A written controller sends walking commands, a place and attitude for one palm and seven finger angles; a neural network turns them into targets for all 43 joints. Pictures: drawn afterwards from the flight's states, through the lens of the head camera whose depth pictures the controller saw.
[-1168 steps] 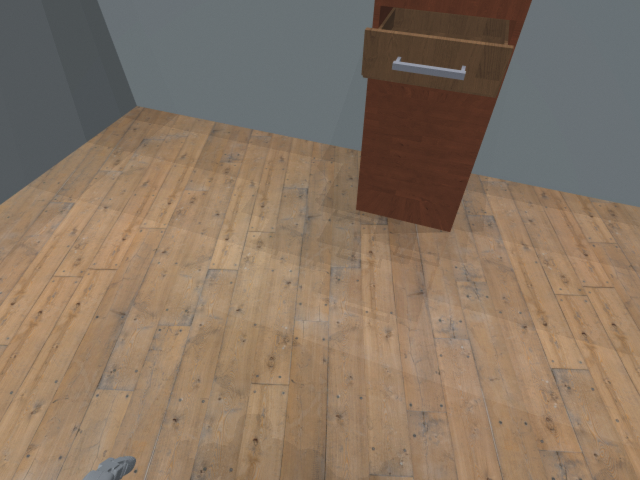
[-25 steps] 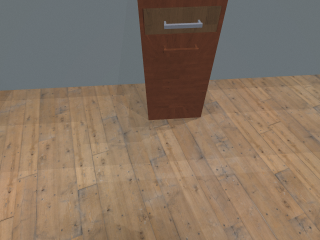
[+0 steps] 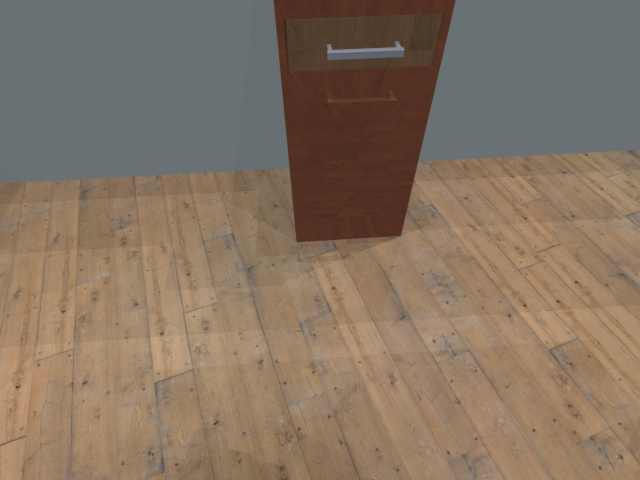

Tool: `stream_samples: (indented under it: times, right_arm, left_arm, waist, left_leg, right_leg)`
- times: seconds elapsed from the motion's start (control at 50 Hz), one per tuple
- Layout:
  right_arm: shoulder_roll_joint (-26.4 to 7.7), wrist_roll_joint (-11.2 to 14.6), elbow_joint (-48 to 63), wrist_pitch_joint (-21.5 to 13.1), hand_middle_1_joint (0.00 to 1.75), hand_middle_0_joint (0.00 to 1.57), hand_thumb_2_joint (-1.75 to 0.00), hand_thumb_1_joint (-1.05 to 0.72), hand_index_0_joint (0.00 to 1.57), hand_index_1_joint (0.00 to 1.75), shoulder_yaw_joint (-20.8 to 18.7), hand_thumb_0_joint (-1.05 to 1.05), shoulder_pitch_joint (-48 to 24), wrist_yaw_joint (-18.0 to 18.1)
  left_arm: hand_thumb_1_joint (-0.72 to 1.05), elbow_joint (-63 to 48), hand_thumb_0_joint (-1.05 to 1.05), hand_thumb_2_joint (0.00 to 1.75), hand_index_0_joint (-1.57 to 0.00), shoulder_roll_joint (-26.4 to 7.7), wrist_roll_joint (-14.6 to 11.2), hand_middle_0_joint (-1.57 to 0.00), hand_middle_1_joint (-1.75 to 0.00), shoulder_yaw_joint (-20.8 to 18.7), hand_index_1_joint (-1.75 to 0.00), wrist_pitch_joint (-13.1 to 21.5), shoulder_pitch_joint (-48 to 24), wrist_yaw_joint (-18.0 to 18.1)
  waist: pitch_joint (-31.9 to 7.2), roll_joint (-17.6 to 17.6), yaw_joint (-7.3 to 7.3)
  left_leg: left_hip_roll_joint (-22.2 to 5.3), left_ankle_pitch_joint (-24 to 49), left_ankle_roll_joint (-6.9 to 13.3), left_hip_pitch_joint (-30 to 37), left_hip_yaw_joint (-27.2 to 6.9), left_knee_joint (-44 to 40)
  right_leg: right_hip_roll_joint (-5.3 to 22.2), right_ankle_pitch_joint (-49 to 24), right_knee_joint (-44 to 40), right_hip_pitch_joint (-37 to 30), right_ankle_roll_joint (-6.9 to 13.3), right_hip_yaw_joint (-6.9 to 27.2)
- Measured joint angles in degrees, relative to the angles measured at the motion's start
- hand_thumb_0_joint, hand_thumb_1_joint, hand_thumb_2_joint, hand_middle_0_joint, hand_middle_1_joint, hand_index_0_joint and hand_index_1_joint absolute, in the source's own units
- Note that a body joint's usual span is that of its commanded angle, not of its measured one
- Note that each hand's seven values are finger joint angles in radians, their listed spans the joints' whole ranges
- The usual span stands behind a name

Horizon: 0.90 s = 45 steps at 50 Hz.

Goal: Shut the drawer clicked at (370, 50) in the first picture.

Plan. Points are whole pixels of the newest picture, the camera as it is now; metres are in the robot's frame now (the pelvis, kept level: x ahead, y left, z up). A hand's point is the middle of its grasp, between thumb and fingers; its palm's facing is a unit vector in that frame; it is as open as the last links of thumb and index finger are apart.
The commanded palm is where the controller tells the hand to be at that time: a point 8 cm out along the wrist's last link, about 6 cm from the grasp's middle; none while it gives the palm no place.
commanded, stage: look to check the result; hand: left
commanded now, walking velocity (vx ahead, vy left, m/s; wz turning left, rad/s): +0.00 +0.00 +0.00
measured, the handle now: (364, 50) +1.07 -0.06 +0.02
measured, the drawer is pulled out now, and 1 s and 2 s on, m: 0.00 0.00 0.00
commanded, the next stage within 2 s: stand and wait in 1.16 s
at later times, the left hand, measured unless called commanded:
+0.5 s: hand out of the picture -0.01 +0.16 -0.17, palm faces +0.04 -0.98 -0.19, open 7.4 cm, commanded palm none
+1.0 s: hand out of the picture -0.01 +0.16 -0.17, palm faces +0.03 -0.98 -0.19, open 7.4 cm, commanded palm none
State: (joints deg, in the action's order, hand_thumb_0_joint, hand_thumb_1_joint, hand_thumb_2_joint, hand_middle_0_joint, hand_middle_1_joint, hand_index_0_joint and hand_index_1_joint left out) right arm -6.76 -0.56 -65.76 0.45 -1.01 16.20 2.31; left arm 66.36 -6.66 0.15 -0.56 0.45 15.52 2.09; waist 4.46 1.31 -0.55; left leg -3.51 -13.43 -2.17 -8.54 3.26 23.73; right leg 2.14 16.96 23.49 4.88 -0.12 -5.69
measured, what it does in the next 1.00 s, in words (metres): stands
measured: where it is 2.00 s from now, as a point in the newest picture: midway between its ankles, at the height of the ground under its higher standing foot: outside the picture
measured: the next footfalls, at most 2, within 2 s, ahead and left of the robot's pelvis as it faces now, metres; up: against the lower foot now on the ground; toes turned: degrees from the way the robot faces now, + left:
none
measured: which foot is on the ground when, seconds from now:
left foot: down 0.00-1.00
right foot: down 0.00-1.00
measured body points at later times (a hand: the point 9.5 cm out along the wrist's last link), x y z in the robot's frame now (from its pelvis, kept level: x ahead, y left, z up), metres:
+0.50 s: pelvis +0.00 +0.00 +0.00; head +0.02 -0.01 +0.45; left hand -0.01 +0.21 -0.16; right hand -0.02 -0.21 -0.17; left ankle -0.01 +0.14 -0.74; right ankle -0.05 -0.11 -0.74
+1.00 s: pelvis +0.00 +0.00 +0.00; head +0.02 -0.01 +0.45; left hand -0.01 +0.22 -0.16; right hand -0.03 -0.21 -0.17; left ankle -0.01 +0.14 -0.74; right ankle -0.05 -0.11 -0.74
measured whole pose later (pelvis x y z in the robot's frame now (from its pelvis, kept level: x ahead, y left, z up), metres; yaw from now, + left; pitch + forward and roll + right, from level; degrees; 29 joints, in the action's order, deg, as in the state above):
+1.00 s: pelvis +0.00 +0.00 +0.00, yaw +0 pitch -2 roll +0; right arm -6.8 -0.6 -66.1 0.3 -1.0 16.6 2.4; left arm 66.4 -6.7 0.2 -0.6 0.5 15.6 2.1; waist 4.4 1.3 -0.6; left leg -3.5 -13.1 -2.2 -8.1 3.6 23.1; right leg 2.1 16.8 23.3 4.8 -0.1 -5.4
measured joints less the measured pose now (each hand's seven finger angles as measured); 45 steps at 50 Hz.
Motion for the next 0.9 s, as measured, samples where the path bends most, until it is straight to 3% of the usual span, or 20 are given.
stream_samples:
  times: [0.9]
  right_arm:
    - [-0.06,0.00,-0.29,-0.14,0.30,0.20,-0.90,-0.91,0.20,0.29,0.04,0.00,0.28,0.07]
  left_arm:
    - [0.91,0.05,0.01,0.90,-0.20,-0.10,0.05,-0.20,-0.30,-0.12,-0.30,0.08,0.04,0.04]
  waist:
    - [-0.11,-0.02,-0.09]
  left_leg:
    - [0.05,0.27,0.03,0.48,0.40,-0.65]
  right_leg:
    - [0.05,-0.18,-0.21,-0.11,-0.06,0.38]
